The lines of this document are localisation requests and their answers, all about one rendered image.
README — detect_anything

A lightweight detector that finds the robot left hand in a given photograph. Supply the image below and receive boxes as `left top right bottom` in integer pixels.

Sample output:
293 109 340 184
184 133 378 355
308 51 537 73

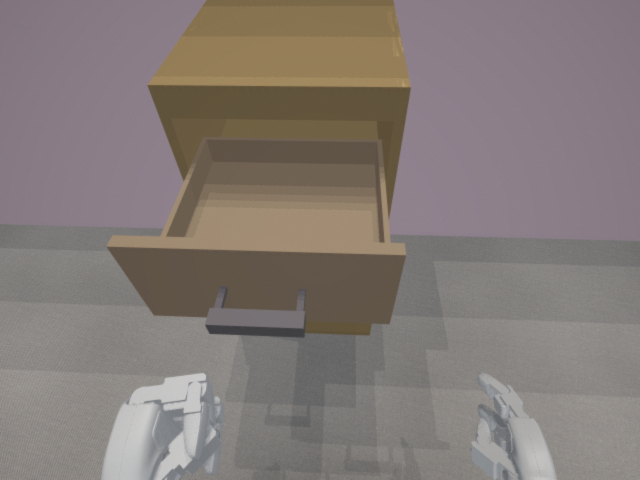
101 373 225 480

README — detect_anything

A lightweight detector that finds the cabinet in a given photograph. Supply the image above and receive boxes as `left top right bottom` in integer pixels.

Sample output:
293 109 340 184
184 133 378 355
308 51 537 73
147 0 411 336

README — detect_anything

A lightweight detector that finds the handle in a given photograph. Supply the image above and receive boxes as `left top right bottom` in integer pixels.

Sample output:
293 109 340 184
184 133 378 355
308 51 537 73
205 286 306 338

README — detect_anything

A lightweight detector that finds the robot right hand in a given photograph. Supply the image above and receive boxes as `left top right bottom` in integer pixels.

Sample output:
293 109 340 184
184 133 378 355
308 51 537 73
471 372 557 480

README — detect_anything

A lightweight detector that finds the drawer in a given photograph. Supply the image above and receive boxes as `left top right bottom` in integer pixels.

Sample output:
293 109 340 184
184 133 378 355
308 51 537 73
106 137 406 324

